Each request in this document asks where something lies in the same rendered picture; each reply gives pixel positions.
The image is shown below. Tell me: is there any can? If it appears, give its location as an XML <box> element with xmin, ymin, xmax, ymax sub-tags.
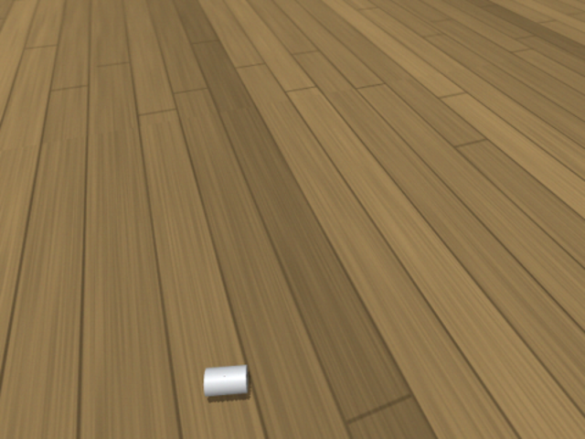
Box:
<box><xmin>204</xmin><ymin>365</ymin><xmax>248</xmax><ymax>397</ymax></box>

